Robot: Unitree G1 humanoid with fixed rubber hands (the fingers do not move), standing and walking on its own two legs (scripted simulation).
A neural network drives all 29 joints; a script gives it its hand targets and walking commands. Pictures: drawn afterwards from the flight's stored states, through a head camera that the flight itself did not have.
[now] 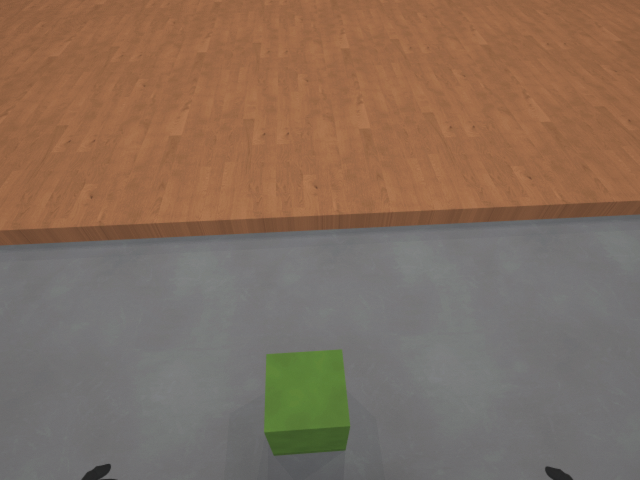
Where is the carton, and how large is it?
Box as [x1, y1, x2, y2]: [264, 349, 349, 455]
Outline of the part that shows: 341,349 266,354 264,432 274,455 345,449 349,429 349,419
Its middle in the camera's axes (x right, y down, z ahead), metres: -0.04 +0.46 +1.09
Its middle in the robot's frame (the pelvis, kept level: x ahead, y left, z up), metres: +0.42 +0.05 -0.66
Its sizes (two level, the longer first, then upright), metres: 0.210 0.200 0.250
